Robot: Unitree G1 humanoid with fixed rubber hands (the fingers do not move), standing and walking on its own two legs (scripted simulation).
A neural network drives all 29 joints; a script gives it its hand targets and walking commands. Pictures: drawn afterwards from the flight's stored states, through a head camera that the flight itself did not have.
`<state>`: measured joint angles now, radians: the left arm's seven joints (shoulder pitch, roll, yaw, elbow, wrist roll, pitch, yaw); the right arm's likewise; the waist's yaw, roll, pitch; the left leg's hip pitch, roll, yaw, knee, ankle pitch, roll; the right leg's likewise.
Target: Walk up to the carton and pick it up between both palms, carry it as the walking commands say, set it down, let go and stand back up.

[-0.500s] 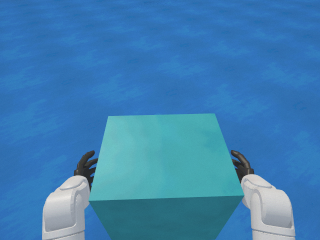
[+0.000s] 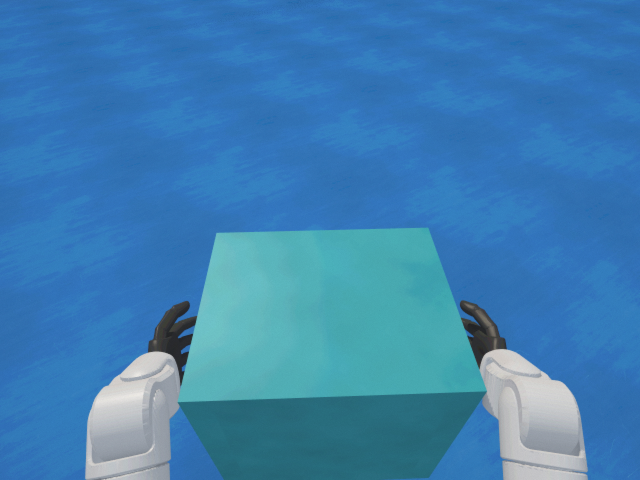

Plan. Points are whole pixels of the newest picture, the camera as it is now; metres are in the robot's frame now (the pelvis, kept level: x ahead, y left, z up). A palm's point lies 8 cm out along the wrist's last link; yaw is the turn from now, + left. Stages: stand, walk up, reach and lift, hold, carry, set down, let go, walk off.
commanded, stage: carry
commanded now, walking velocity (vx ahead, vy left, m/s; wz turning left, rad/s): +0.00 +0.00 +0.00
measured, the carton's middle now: (326, 359) +0.29 +0.00 +0.00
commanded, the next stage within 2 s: none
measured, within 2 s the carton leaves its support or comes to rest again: neither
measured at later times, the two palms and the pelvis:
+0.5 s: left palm (170, 367) +0.25 +0.19 +0.06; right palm (488, 364) +0.24 -0.19 +0.05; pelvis +0.00 +0.00 +0.00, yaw +0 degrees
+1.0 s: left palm (168, 372) +0.25 +0.19 +0.05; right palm (478, 367) +0.25 -0.18 +0.04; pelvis +0.00 +0.00 +0.00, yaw +0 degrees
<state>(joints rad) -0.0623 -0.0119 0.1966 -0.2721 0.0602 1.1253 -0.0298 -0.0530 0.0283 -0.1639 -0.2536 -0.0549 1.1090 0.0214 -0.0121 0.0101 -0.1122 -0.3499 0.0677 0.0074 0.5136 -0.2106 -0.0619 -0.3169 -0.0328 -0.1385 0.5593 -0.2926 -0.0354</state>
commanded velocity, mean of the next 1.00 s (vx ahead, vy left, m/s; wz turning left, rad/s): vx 0.00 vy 0.00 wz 0.00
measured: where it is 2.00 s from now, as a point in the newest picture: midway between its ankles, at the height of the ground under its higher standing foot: outside the picture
